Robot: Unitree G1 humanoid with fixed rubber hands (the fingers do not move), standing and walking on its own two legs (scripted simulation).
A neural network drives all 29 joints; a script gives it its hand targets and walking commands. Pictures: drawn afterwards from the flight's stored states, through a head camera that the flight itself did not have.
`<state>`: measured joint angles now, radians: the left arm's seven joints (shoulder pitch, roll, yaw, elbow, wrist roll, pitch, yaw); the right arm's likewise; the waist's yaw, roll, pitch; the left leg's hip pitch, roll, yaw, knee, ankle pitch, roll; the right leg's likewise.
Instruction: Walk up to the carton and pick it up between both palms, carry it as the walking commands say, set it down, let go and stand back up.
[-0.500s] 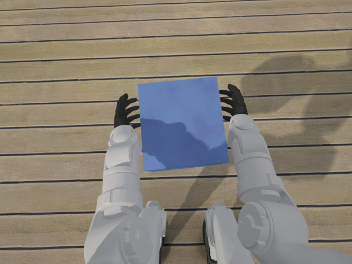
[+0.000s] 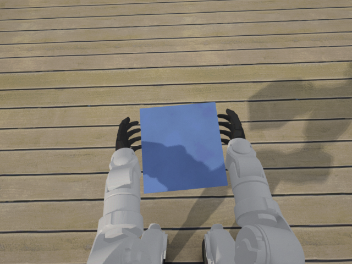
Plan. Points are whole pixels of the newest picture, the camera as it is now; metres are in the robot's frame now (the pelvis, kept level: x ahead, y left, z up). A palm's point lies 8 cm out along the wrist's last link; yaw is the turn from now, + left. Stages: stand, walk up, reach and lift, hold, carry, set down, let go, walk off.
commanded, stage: reach and lift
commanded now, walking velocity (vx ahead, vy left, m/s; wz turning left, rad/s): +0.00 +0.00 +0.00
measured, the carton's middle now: (180, 152) +0.40 +0.02 -0.11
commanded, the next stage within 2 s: none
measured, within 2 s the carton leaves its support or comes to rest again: neither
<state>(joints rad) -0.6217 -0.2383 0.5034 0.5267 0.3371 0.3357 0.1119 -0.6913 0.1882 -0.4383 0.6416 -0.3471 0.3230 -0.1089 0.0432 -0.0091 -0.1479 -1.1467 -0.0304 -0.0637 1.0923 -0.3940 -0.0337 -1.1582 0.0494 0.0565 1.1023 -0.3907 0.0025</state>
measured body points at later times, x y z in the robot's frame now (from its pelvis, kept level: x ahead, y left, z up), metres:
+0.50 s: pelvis +0.01 +0.00 +0.06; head +0.11 +0.00 +0.50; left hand +0.37 +0.16 +0.04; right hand +0.39 -0.11 +0.03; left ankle +0.06 +0.14 -0.64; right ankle +0.06 -0.11 -0.64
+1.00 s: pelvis +0.03 +0.00 +0.09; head +0.04 +0.00 +0.54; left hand +0.36 +0.16 +0.11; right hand +0.38 -0.11 +0.10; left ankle +0.06 +0.14 -0.64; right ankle +0.06 -0.11 -0.64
